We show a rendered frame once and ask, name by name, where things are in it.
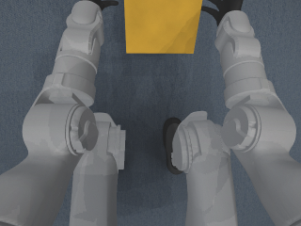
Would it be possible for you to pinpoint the carton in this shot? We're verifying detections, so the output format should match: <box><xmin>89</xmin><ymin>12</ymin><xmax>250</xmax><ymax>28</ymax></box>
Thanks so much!
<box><xmin>124</xmin><ymin>0</ymin><xmax>203</xmax><ymax>54</ymax></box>

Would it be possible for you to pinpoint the right robot forearm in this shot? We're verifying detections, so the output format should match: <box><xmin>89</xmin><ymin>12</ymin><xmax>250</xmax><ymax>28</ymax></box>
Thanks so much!
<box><xmin>214</xmin><ymin>10</ymin><xmax>289</xmax><ymax>113</ymax></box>

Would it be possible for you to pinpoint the robot right thigh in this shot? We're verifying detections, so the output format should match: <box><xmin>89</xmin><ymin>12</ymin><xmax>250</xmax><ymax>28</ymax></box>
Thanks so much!
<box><xmin>174</xmin><ymin>120</ymin><xmax>238</xmax><ymax>226</ymax></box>

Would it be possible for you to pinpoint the right robot hand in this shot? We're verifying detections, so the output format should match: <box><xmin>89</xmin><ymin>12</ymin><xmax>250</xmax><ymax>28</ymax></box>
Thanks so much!
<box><xmin>201</xmin><ymin>0</ymin><xmax>244</xmax><ymax>26</ymax></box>

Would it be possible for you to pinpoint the robot right upper arm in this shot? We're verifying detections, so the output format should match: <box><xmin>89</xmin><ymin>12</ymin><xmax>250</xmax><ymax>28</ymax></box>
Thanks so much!
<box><xmin>220</xmin><ymin>104</ymin><xmax>301</xmax><ymax>226</ymax></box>

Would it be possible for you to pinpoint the left robot hand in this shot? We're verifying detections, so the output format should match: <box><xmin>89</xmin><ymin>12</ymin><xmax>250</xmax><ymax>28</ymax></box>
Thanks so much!
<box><xmin>80</xmin><ymin>0</ymin><xmax>119</xmax><ymax>11</ymax></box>

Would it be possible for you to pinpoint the right robot foot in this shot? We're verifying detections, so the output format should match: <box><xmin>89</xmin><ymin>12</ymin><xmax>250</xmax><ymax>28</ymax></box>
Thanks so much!
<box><xmin>163</xmin><ymin>117</ymin><xmax>182</xmax><ymax>175</ymax></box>

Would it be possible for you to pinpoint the left robot forearm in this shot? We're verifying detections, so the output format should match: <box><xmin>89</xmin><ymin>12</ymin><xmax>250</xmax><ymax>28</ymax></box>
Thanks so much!
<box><xmin>22</xmin><ymin>0</ymin><xmax>104</xmax><ymax>139</ymax></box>

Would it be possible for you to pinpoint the robot left upper arm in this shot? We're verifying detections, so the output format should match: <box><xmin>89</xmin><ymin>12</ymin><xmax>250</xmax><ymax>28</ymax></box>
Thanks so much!
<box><xmin>0</xmin><ymin>104</ymin><xmax>99</xmax><ymax>226</ymax></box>

